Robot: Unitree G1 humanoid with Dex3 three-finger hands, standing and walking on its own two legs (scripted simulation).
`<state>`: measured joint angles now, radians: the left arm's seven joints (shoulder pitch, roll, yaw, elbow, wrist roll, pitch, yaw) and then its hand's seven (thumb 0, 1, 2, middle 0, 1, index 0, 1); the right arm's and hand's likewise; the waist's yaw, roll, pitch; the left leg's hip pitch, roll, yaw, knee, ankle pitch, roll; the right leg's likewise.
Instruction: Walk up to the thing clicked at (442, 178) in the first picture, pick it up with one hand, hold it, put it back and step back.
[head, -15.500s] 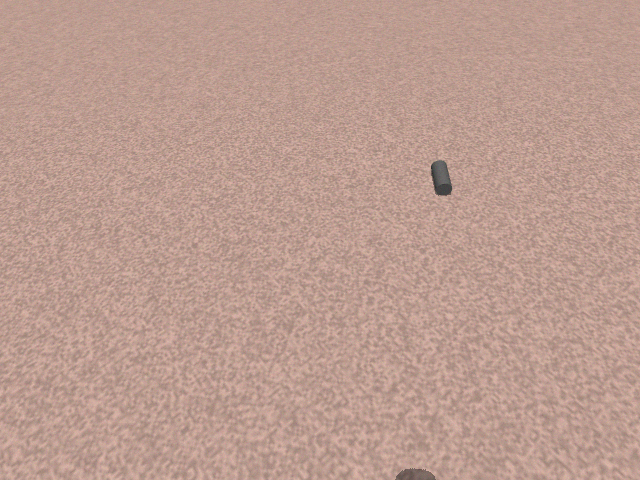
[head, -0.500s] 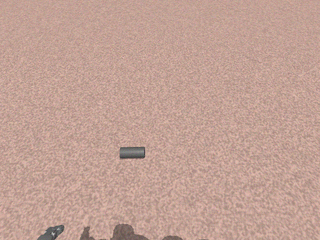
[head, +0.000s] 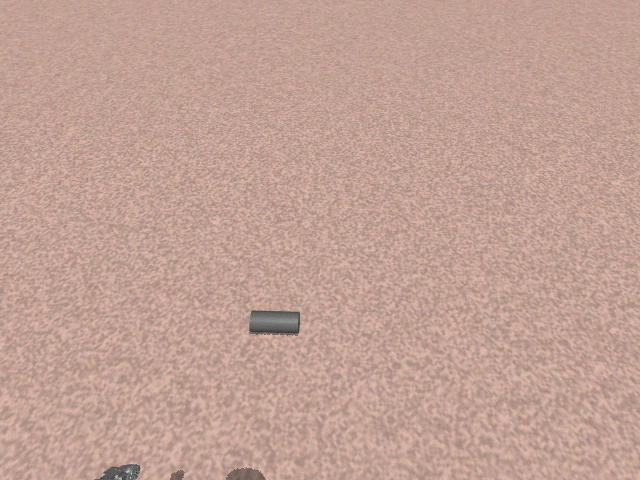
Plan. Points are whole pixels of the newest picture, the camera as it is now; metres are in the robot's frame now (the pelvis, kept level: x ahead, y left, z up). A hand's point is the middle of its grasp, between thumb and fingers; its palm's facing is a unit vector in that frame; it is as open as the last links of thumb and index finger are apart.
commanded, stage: walk up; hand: left
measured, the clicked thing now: (275, 321) +0.71 +0.19 -0.74
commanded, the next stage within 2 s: stand in 0.06 s
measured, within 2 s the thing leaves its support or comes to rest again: neither
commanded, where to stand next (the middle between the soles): +0.32 -0.04 m, yaw +0 degrees
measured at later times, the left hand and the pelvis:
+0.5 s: hand out of the picture +0.07 +0.24 -0.15, palm faces -0.03 -0.94 -0.34, open 7.4 cm; pelvis +0.01 -0.01 +0.01, yaw +0 degrees
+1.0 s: hand out of the picture +0.09 +0.23 -0.15, palm faces -0.04 -0.94 -0.34, open 7.4 cm; pelvis +0.01 -0.02 +0.01, yaw -1 degrees
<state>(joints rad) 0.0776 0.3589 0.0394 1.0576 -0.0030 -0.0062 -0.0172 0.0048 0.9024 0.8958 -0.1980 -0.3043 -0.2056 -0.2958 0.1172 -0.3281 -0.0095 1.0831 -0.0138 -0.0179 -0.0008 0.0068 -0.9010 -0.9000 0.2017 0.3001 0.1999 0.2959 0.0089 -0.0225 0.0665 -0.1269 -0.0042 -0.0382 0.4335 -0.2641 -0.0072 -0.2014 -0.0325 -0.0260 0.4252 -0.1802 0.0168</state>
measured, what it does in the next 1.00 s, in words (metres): stands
